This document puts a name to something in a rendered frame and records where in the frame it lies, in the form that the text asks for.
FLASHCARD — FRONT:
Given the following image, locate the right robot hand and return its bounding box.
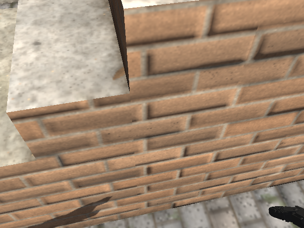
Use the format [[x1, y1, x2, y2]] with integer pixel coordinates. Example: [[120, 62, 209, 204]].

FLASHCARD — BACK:
[[269, 205, 304, 228]]

